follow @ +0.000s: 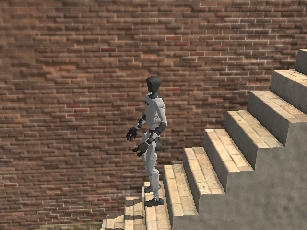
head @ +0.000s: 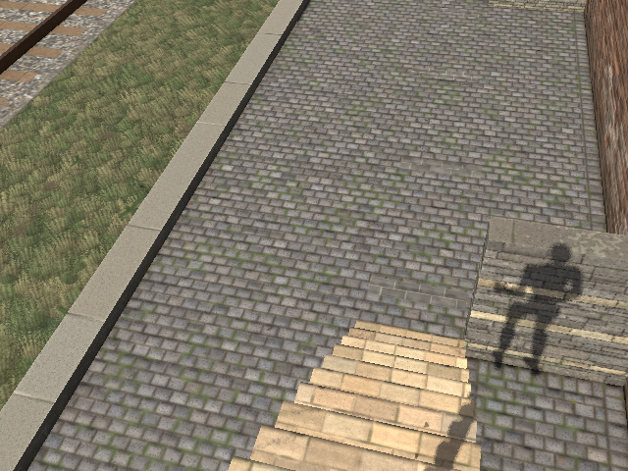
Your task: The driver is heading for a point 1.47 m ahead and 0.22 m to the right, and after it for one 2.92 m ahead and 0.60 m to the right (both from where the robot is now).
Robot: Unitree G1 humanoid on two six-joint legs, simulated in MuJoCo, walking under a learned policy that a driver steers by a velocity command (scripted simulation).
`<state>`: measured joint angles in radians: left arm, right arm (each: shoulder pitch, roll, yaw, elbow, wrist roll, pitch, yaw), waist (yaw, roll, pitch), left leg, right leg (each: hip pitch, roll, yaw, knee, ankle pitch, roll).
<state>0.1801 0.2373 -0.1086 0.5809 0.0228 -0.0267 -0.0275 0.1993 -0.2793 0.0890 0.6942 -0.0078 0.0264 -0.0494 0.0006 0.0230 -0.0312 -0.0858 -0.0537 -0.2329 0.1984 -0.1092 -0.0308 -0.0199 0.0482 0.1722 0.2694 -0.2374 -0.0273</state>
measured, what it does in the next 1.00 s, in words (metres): stands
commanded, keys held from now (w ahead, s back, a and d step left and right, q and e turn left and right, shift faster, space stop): w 0.76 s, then no key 0.24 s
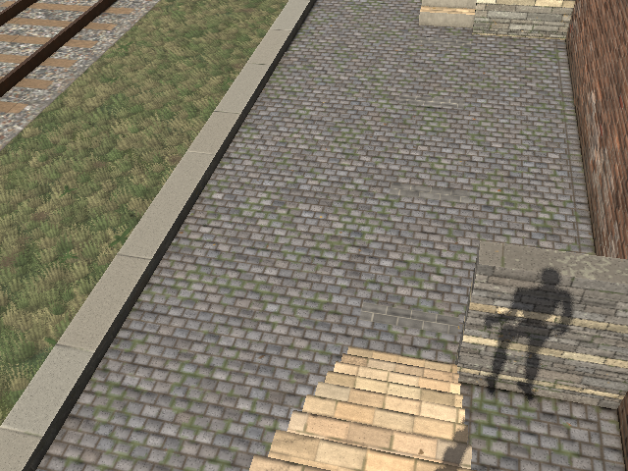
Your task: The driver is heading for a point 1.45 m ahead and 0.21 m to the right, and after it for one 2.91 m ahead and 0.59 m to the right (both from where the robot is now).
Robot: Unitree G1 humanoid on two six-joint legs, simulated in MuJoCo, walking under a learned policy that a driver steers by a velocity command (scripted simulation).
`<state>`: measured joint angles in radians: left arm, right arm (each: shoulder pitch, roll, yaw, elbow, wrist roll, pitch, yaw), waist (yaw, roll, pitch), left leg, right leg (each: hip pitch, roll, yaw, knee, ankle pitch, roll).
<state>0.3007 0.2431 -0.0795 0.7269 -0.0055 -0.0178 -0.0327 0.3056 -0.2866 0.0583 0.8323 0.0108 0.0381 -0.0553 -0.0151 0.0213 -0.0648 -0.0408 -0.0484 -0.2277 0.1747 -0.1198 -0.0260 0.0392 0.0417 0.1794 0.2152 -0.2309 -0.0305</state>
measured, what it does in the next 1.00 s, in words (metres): stands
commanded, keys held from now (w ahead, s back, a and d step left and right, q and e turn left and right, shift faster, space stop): no key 0.46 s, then w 0.54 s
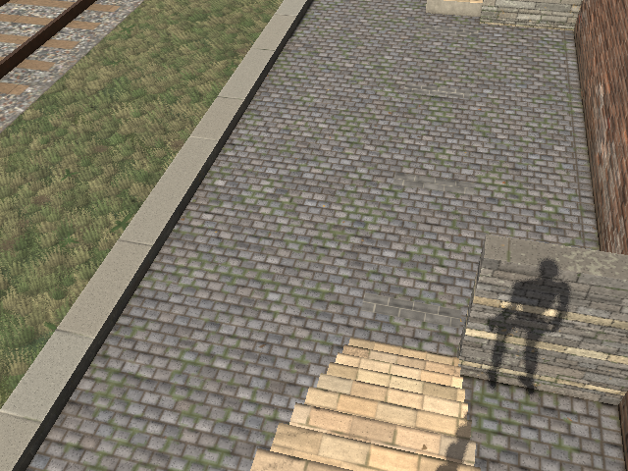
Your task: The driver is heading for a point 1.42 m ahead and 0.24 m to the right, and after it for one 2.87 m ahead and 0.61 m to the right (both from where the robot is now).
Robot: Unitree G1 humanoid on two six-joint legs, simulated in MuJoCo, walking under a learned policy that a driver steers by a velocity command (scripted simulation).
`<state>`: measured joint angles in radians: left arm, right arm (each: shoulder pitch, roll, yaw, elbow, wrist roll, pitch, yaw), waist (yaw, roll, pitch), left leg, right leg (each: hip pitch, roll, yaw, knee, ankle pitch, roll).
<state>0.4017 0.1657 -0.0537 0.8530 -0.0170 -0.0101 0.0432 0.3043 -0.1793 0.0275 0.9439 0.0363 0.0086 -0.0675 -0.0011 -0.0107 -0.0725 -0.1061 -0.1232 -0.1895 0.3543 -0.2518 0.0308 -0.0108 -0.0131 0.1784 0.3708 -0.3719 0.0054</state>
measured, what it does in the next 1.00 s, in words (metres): stands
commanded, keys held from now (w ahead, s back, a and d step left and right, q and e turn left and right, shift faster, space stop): w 0.44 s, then no key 0.56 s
